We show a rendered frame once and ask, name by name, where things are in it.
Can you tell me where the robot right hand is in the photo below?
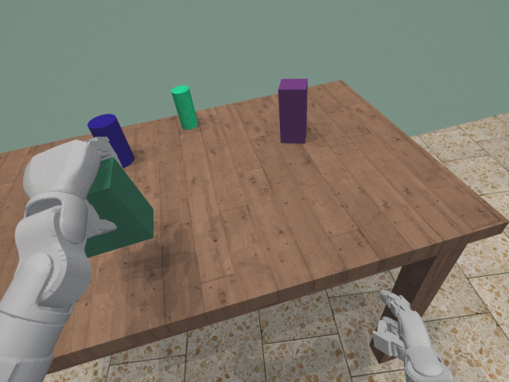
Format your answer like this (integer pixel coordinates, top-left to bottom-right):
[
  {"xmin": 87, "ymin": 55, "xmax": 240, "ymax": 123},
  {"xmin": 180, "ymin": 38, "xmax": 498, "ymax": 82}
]
[{"xmin": 373, "ymin": 290, "xmax": 433, "ymax": 361}]

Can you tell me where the table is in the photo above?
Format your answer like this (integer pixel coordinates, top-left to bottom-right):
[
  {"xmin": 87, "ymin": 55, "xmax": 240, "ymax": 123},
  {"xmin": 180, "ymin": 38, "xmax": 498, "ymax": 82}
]
[{"xmin": 0, "ymin": 80, "xmax": 509, "ymax": 375}]

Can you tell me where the robot left forearm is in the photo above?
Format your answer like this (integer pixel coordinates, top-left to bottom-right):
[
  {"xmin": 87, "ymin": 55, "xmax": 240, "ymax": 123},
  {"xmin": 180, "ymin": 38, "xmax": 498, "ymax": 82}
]
[{"xmin": 0, "ymin": 192, "xmax": 91, "ymax": 382}]

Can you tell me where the robot left hand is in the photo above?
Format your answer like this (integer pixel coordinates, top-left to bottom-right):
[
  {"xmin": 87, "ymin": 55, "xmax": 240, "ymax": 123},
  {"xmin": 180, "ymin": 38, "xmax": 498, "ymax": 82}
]
[{"xmin": 23, "ymin": 137, "xmax": 122, "ymax": 239}]

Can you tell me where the robot right forearm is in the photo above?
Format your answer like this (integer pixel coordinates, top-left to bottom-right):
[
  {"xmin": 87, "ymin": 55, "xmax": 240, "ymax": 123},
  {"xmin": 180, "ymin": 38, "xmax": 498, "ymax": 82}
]
[{"xmin": 403, "ymin": 345, "xmax": 453, "ymax": 382}]

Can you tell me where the sponge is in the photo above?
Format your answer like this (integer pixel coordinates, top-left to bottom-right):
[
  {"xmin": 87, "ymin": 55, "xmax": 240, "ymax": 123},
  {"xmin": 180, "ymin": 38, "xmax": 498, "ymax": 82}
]
[{"xmin": 84, "ymin": 157, "xmax": 153, "ymax": 258}]

